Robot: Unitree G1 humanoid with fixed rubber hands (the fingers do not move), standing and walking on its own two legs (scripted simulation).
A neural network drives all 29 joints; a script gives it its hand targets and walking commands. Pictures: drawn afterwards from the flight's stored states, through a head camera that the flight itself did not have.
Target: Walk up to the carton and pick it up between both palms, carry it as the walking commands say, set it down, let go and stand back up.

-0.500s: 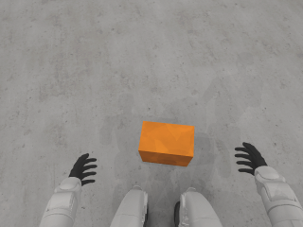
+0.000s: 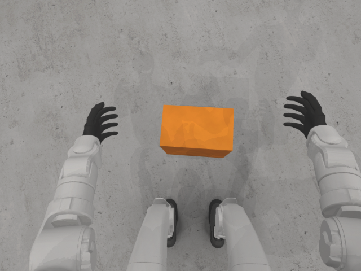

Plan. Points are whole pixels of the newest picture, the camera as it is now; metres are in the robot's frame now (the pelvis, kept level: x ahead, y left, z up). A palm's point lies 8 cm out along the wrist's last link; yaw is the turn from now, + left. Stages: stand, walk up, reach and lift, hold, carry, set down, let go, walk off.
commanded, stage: reach and lift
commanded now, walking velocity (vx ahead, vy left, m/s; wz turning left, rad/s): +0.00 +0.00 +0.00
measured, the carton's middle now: (196, 134) +0.49 -0.01 -0.55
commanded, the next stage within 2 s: none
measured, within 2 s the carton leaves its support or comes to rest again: neither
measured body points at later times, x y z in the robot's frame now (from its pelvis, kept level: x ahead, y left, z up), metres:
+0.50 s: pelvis +0.00 +0.01 -0.02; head +0.29 +0.00 +0.32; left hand +0.51 +0.22 -0.13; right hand +0.49 -0.25 -0.12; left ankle +0.06 +0.12 -0.64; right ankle +0.06 -0.10 -0.64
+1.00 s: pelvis -0.03 +0.01 -0.15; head +0.30 +0.00 +0.16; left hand +0.51 +0.22 -0.27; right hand +0.49 -0.25 -0.27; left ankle +0.06 +0.12 -0.64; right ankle +0.06 -0.10 -0.64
